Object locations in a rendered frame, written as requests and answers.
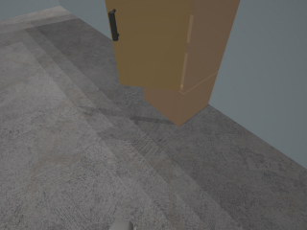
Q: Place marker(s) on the cupboard door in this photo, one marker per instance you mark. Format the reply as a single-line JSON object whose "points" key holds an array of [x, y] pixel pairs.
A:
{"points": [[151, 45]]}

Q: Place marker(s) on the robot left thigh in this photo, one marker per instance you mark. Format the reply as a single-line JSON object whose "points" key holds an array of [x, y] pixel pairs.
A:
{"points": [[123, 225]]}

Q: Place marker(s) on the handle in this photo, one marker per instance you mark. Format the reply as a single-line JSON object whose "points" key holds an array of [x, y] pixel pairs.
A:
{"points": [[113, 27]]}

